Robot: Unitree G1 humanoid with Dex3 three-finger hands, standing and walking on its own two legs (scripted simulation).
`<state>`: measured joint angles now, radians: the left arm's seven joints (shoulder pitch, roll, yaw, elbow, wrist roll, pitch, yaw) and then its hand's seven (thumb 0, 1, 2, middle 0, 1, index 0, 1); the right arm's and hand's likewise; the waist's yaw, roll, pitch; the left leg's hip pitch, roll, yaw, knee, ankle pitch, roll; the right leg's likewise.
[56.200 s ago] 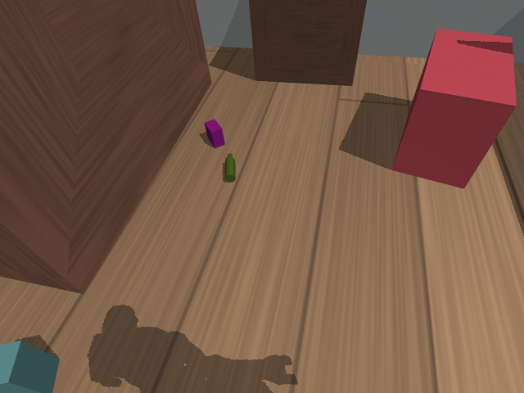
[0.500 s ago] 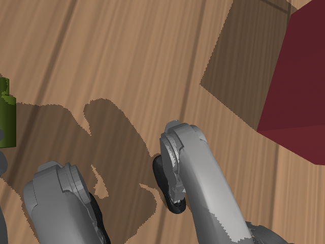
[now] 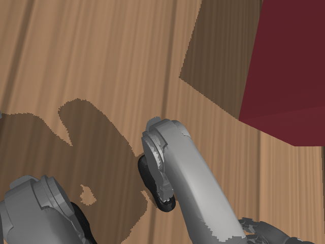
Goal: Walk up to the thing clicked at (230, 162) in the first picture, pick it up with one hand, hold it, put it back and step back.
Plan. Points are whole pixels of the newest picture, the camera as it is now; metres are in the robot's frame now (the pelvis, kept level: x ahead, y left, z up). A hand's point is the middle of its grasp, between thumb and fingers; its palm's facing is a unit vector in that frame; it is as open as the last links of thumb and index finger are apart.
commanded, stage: approach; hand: left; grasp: from above
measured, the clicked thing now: out of the picture +0.48 +0.31 -0.30
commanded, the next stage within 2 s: rest palm in 0.34 s
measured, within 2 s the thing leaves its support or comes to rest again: neither
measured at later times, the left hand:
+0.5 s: hand out of the picture +0.41 +0.32 -0.20, palm faces +0.00 -0.51 -0.86, open 12.4 cm
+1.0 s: hand out of the picture +0.44 +0.29 -0.26, palm faces +0.07 -0.50 -0.87, open 12.6 cm
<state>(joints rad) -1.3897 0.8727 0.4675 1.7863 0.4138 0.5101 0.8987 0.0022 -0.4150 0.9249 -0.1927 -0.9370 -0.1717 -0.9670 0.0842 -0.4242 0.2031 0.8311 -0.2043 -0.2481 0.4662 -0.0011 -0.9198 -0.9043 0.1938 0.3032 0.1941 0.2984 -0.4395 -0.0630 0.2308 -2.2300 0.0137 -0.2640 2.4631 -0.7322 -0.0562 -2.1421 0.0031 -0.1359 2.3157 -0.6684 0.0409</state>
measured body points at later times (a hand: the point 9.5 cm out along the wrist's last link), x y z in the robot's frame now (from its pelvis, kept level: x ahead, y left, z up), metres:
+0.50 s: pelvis -0.01 +0.00 +0.00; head +0.26 +0.09 +0.35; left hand +0.41 +0.34 -0.15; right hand +0.01 -0.26 -0.08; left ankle +0.07 +0.14 -0.30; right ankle +0.11 -0.12 -0.30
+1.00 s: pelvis +0.00 +0.01 -0.03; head +0.29 +0.08 +0.30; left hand +0.43 +0.31 -0.21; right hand -0.01 -0.26 -0.09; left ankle +0.07 +0.14 -0.30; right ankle +0.11 -0.12 -0.30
